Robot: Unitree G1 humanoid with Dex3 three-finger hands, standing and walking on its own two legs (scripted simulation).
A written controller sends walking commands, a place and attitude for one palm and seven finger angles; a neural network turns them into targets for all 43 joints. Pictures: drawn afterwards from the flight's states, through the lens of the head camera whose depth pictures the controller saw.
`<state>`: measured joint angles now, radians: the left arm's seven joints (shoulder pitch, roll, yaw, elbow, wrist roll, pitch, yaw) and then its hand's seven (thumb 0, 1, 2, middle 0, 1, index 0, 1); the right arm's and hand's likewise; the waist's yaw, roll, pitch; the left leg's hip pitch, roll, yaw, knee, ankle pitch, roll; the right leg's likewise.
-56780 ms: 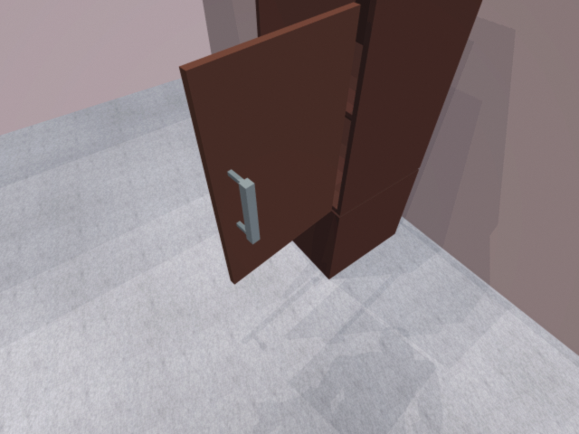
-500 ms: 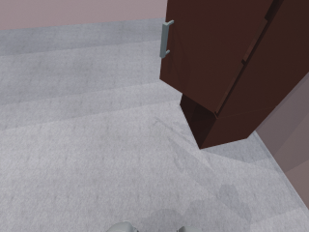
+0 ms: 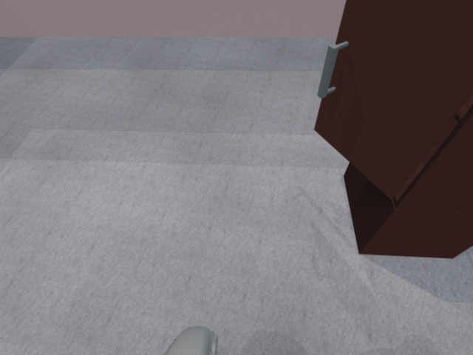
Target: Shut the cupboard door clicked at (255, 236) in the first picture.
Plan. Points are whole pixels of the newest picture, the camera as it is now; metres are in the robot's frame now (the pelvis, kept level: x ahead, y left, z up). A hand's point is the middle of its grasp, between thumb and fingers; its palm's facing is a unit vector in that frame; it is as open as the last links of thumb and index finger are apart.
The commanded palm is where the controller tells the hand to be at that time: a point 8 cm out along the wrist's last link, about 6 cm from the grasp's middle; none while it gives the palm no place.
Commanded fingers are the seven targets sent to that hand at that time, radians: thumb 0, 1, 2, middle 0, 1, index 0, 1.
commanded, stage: walk to a spot facing it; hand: left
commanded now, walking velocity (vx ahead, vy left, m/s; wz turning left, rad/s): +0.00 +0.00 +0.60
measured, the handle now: (332, 70) +0.89 -0.27 -0.05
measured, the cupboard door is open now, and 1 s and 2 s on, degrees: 34 34 34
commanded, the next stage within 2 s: turn to face it in 1.52 s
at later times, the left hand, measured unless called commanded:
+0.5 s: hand out of the picture +0.03 +0.23 -0.15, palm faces +0.31 -0.91 -0.27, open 7.4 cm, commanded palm none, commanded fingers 0.00 0.90 0.90 -0.20 -0.30 -0.20 -0.30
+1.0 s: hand out of the picture -0.05 +0.13 -0.18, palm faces +0.69 -0.71 -0.16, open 7.4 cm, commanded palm none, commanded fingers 0.00 0.90 0.90 -0.20 -0.30 -0.20 -0.30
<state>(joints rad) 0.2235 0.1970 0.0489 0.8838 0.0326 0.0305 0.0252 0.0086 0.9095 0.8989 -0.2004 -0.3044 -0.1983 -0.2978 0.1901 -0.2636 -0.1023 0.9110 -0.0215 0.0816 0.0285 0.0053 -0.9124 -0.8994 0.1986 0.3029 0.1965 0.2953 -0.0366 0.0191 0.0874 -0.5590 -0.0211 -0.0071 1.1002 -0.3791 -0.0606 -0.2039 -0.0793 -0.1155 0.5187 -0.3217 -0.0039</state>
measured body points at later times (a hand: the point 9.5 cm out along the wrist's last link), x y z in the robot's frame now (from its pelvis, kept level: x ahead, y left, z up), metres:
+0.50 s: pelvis +0.01 -0.01 +0.00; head +0.04 +0.00 +0.45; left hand +0.01 +0.28 -0.13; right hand +0.16 -0.23 -0.14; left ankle -0.01 +0.13 -0.74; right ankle +0.06 -0.14 -0.71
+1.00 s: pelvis +0.11 +0.05 -0.01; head +0.14 +0.10 +0.43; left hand -0.08 +0.17 -0.17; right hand +0.35 -0.07 -0.15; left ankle +0.11 +0.18 -0.73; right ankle +0.07 -0.12 -0.74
